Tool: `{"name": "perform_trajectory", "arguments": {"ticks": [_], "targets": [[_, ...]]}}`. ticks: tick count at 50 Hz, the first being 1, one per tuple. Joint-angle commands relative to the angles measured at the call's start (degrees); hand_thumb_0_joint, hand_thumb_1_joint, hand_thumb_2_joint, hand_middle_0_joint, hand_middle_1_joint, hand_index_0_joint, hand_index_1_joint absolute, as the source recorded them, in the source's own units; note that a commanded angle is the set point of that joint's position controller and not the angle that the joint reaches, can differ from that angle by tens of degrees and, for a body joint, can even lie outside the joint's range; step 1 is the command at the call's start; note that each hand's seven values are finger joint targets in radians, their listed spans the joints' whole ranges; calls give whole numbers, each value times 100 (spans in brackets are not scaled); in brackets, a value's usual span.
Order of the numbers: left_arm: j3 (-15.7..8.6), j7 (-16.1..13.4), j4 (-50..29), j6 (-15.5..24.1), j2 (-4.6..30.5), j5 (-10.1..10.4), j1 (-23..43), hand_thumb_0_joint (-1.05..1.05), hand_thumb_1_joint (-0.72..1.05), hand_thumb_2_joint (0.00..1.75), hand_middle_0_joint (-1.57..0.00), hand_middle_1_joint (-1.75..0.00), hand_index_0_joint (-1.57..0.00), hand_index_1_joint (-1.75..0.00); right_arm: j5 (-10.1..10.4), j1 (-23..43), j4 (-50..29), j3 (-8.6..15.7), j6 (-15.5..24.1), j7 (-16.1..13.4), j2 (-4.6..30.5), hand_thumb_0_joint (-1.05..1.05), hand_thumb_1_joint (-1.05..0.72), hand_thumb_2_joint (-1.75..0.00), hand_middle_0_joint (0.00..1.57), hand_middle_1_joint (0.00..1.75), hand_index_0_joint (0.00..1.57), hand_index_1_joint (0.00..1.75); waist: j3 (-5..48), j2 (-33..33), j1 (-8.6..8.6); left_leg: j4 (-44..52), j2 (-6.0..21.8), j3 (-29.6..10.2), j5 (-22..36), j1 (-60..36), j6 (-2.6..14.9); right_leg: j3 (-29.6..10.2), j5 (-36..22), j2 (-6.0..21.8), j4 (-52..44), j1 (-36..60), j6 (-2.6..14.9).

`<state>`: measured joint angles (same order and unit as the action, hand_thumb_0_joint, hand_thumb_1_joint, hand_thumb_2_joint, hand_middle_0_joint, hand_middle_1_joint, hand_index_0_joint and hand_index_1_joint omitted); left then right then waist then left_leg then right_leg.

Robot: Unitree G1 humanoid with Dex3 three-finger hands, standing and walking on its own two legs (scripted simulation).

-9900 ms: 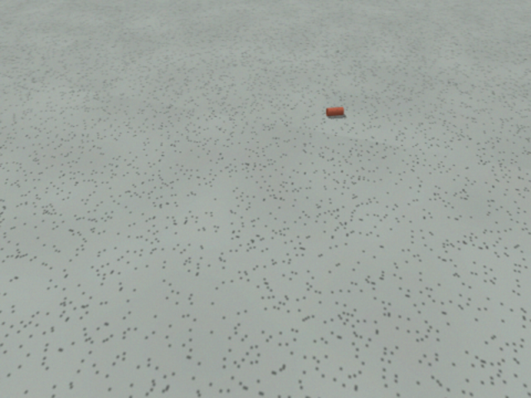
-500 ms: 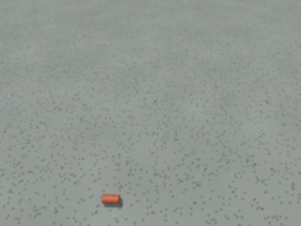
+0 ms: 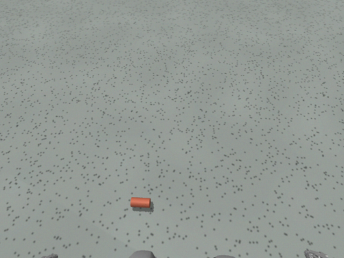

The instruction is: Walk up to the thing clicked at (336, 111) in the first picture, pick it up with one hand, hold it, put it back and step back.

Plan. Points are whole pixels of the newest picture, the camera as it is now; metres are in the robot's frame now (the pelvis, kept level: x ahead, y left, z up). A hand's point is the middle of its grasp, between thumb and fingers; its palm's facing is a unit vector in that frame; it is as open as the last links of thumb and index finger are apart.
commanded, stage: walk up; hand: left
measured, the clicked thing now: (140, 202) +0.44 +0.20 -0.74
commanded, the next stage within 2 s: none
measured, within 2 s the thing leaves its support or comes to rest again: neither
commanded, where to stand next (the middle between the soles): +0.04 -0.02 m, yaw -3 degrees
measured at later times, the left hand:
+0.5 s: hand out of the picture +0.10 +0.31 -0.16, palm faces -0.15 -0.92 -0.36, open 7.4 cm
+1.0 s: hand out of the picture +0.10 +0.23 -0.15, palm faces -0.09 -0.95 -0.30, open 7.4 cm
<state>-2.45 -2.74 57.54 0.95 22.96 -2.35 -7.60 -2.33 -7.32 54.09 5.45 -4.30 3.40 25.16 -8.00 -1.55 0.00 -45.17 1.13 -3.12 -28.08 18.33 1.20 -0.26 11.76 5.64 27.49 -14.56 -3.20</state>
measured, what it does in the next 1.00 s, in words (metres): steps on the spot: left foot, then right foot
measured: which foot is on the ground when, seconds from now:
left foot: up 0.00-0.02, down 0.04-0.60, up 0.62-0.82, down 0.84-1.00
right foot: down 0.00-0.04, up 0.06-0.56, down 0.58-1.00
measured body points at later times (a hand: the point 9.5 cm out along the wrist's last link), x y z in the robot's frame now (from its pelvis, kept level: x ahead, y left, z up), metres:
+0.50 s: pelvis -0.02 +0.04 +0.00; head +0.02 +0.06 +0.44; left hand +0.11 +0.35 -0.13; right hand +0.01 -0.29 -0.10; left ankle +0.00 +0.16 -0.73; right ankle -0.02 -0.11 -0.71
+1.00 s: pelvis -0.01 -0.01 +0.01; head +0.00 +0.00 +0.45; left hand +0.11 +0.28 -0.13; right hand +0.02 -0.31 -0.12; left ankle +0.00 +0.12 -0.73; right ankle -0.02 -0.12 -0.73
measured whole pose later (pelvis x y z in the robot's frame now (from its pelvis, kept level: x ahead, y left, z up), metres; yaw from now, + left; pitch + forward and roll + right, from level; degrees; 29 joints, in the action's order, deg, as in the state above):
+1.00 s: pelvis -0.01 -0.01 +0.01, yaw -5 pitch -3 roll +0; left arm -1.4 1.6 56.8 -1.3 20.7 0.0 -7.9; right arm -1.1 -12.8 57.8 -0.3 1.9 -0.1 19.7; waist -3.9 2.1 -0.2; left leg -28.0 0.6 -0.2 -14.9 10.1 -0.6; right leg -0.4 15.8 -0.6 28.8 -9.9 0.7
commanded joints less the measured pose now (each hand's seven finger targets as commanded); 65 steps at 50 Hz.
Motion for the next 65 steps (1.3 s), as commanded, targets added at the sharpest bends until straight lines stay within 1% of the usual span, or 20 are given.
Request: {"name": "perform_trajectory", "arguments": {"ticks": [1, 3, 5, 8, 11, 14, 22, 26, 28, 29, 30, 31, 32, 35, 39, 42, 44, 45, 50, 65], "targets": [[-237, 20, -659, 7, 1267, 44, 602, 0, 90, 90, -20, -30, -20, -30, 40, -888, -41, 301, 205, -107, 736, 0, -90, -90, 20, 30, 20, 30, 1189, 668, 415, 2360, -20, 317, 1669, -1288, -61, -82, -955, 426, 929, -145, 851], [-32, 47, -719, -101, 588, 158, 212, 0, 90, 90, -20, -30, -20, -30, -37, -580, -210, 346, 373, -239, 1365, 0, -90, -90, 20, 30, 20, 30, 1203, -1111, 164, 3027, 1424, -1929, 2672, -1665, 343, -196, 2248, -908, 2292, -1360, 415], [-149, 38, -430, -181, 1141, 185, 195, 0, 90, 90, -20, -30, -20, -30, 82, -20, -345, 309, 431, -287, 1605, 0, -90, -90, 20, 30, 20, 30, 998, -814, 144, 2993, 1921, -2301, 1149, -113, 1143, -818, 2306, -518, 2602, -474, 453], [-224, 127, -272, -201, 1189, 240, -96, 0, 90, 90, -20, -30, -20, -30, 52, 102, -405, 198, 546, -383, 1212, 0, -90, -90, 20, 30, 20, 30, 771, -717, -58, 2243, 1262, -1000, 3260, -1225, 739, -916, 1461, -626, 2654, -1154, 455], [-223, 164, -426, -241, 1099, 163, 155, 0, 90, 90, -20, -30, -20, -30, 113, -588, -201, 253, 641, -475, 1324, 0, -90, -90, 20, 30, 20, 30, 806, -690, 199, 1982, 1565, -1201, 4737, -1871, 868, -726, 1574, -585, 2180, -1218, 398], [-274, 224, -636, -317, 1150, 45, 324, 0, 90, 90, -20, -30, -20, -30, 148, -989, -216, 316, 673, -602, 1387, 0, -90, -90, 20, 30, 20, 30, 744, -443, 341, 1996, 1711, -1253, 4911, -2103, 853, -765, 1600, -624, 2264, -1415, 436], [-410, 458, -842, -393, 1077, 10, 55, 0, 90, 90, -20, -30, -20, -30, 101, -825, -591, 299, 819, -678, 1378, 0, -90, -90, 20, 30, 20, 30, 743, -462, 148, 2173, 1840, -1079, 3422, -1437, 1105, -684, 1498, -446, 2132, -1016, 447], [-400, 505, -776, -294, 970, 64, -187, 0, 90, 90, -20, -30, -20, -30, 61, -443, -745, 203, 782, -572, 1326, 0, -90, -90, 20, 30, 20, 30, 807, -729, -1, 1959, 1444, -473, 2620, -562, 849, -110, 1261, -511, 1047, 87, 513], [-398, 468, -559, -212, 863, 81, -586, 0, 90, 90, -20, -30, -20, -30, 103, -204, -783, 69, 700, -506, 1099, 0, -90, -90, 20, 30, 20, 30, 831, -626, -249, 1438, 990, 13, 1848, 86, 470, -39, 490, -683, -171, 1089, 605], [-460, 425, -552, -133, 1121, 39, -659, 0, 90, 90, -20, -30, -20, -30, 143, -356, -774, -26, 664, -489, 825, 0, -90, -90, 20, 30, 20, 30, 954, 156, -264, 726, 618, 319, 1305, 396, 202, -898, 406, -217, -715, 1446, 729], [-521, 391, -678, -34, 1485, -21, -434, 0, 90, 90, -20, -30, -20, -30, 185, -468, -812, -137, 627, -468, 546, 0, -90, -90, 20, 30, 20, 30, 772, 1234, -157, -96, 60, 580, 48, 1131, -121, -2630, 379, 827, -1205, 1416, 1132], [-516, 375, -777, -31, 1695, 22, -177, 0, 90, 90, -20, -30, -20, -30, 164, -324, -735, -73, 573, -526, 801, 0, -90, -90, 20, 30, 20, 30, 620, 922, -246, -567, 24, 153, -662, 708, -100, -3008, 1229, 1367, -1346, 417, 1726], [-502, 385, -832, -48, 1713, 12, 60, 0, 90, 90, -20, -30, -20, -30, 173, -461, -602, -21, 584, -514, 982, 0, -90, -90, 20, 30, 20, 30, 441, 920, -137, -643, 136, 61, -671, 226, -105, -2949, 1418, 1371, -1267, -179, 1851], [-412, 347, -889, -39, 1270, 47, 292, 0, 90, 90, -20, -30, -20, -30, 231, -782, -319, -76, 638, -479, 905, 0, -90, -90, 20, 30, 20, 30, 385, 1115, 13, -241, 108, -6, -179, 430, -75, -1626, 385, 654, -987, 356, 1412], [-384, 348, -874, -23, 1280, 68, 103, 0, 90, 90, -20, -30, -20, -30, 203, -800, -231, -163, 703, -477, 798, 0, -90, -90, 20, 30, 20, 30, 717, 1115, -72, 940, 23, 224, 216, -119, -103, -1435, -508, 673, -684, 460, 1418], [-281, 367, -902, -85, 1048, 217, 495, 0, 90, 90, -20, -30, -20, -30, 125, -1121, 13, -126, 783, -507, 771, 0, -90, -90, 20, 30, 20, 30, 944, 684, 239, 2440, 2, 158, 1935, -1296, -39, -992, -896, 490, -55, -4, 1010], [-149, 365, -855, -88, 671, 340, 318, 0, 90, 90, -20, -30, -20, -30, 68, -639, -139, -60, 857, -534, 1194, 0, -90, -90, 20, 30, 20, 30, 1001, -309, -18, 2989, 1241, -1544, 2451, -1508, 426, -409, 8, -359, 554, -486, 471], [-186, 345, -665, -137, 795, 332, 168, 0, 90, 90, -20, -30, -20, -30, 111, -250, -226, -70, 852, -503, 1290, 0, -90, -90, 20, 30, 20, 30, 883, -318, -181, 2885, 1550, -1674, 1636, -864, 792, -269, 968, -385, 340, 24, 462], [-196, 344, -347, 40, 1014, 224, 319, 0, 90, 90, -20, -30, -20, -30, 187, -139, -46, -274, 795, -434, 808, 0, -90, -90, 20, 30, 20, 30, 758, -284, -57, 2444, 449, -264, 2028, -608, 42, -756, -471, 69, -661, 774, 686], [-143, 271, 219, 65, 903, 220, 529, 0, 90, 90, -20, -30, -20, -30, 202, 317, 340, -287, 713, -429, 737, 0, -90, -90, 20, 30, 20, 30, 1088, 306, -25, 2491, 579, -186, 3164, -1404, 62, -477, -1487, 103, -1030, 979, 511]]}}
